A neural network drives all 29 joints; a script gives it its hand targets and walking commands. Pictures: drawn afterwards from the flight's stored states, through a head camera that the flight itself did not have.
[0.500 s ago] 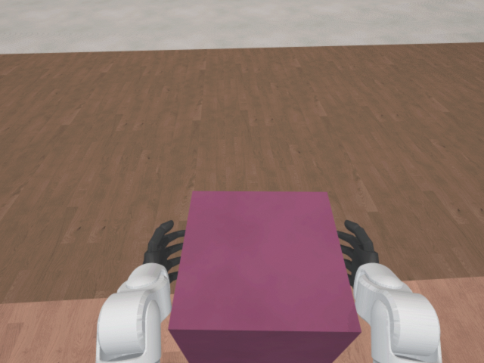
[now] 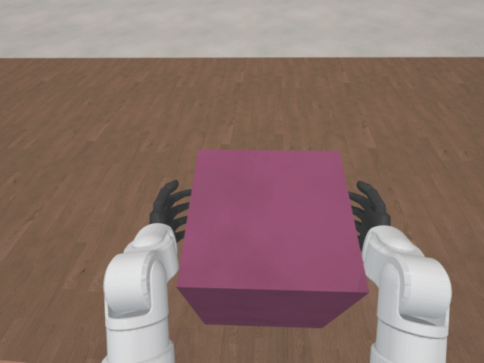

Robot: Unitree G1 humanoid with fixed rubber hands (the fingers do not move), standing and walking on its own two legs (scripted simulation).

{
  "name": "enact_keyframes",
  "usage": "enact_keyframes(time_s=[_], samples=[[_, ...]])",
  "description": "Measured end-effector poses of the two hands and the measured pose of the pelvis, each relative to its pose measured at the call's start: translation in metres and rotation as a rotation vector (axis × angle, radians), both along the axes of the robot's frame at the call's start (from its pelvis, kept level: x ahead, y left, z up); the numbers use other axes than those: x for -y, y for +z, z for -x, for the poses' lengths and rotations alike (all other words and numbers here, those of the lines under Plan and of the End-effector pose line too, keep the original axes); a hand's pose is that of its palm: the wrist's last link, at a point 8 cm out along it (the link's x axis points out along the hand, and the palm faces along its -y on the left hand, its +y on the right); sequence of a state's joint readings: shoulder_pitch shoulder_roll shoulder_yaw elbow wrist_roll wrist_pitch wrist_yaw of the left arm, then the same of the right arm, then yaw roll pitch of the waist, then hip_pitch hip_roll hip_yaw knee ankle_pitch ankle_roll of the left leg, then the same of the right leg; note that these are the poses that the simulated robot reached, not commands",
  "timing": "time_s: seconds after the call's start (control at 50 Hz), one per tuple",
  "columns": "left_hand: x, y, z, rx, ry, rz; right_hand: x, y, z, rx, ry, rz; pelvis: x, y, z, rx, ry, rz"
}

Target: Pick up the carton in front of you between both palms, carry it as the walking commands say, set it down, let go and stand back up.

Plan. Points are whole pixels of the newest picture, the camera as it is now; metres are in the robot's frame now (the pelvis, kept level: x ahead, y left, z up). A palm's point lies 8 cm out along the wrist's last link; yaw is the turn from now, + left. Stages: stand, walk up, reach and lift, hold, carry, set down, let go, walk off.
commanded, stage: carry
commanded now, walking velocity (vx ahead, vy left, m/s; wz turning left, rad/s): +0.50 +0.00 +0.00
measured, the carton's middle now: (265, 246) +0.30 +0.01 +0.04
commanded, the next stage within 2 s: none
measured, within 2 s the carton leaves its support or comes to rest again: neither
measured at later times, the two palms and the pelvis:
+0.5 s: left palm (204, 95) +0.70 +0.17 +0.06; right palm (326, 99) +0.67 -0.13 +0.06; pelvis +0.34 +0.05 -0.02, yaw -2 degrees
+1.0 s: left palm (215, 47) +1.03 +0.19 +0.03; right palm (305, 44) +1.04 -0.11 +0.02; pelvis +0.70 +0.02 -0.06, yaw +0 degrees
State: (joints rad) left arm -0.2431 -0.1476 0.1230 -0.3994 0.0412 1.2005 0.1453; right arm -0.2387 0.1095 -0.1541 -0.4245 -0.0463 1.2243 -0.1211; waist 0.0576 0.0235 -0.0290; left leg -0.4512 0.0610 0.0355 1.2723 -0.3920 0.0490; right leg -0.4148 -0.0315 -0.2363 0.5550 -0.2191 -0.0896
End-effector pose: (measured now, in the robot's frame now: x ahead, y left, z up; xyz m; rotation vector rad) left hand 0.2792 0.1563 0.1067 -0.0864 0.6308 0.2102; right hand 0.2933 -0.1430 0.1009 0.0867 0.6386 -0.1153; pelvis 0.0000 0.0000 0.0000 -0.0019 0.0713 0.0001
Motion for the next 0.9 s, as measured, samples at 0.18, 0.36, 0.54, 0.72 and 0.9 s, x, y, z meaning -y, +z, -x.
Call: enact_keyframes(time_s=[0.18, 0.36, 0.54, 0.72, 0.9], samples=[[0.002, 0.018, -0.153, 0.021, -0.041, -0.006, 0.003, 0.018, -0.142, 0.022, -0.029, 0.013, -0.005, 0.012, -0.112, -0.02, -0.024, -0.008], [-0.013, -0.014, -0.331, 0.042, -0.122, 0.005, -0.012, 0.001, -0.303, 0.04, -0.081, 0.071, -0.034, -0.03, -0.257, -0.011, -0.037, 0.025], [-0.016, -0.053, -0.444, -0.085, -0.103, 0.077, -0.016, -0.038, -0.405, -0.085, -0.155, 0.024, -0.053, -0.015, -0.37, -0.054, -0.032, 0.033], [-0.019, -0.044, -0.569, 0.05, -0.063, 0.061, -0.019, -0.031, -0.545, 0.048, -0.12, -0.005, -0.044, -0.031, -0.509, -0.045, -0.016, 0.013], [-0.028, -0.07, -0.695, -0.017, -0.023, -0.013, -0.027, -0.063, -0.694, -0.017, -0.001, 0.036, -0.027, -0.064, -0.642, -0.017, -0.018, -0.004]])
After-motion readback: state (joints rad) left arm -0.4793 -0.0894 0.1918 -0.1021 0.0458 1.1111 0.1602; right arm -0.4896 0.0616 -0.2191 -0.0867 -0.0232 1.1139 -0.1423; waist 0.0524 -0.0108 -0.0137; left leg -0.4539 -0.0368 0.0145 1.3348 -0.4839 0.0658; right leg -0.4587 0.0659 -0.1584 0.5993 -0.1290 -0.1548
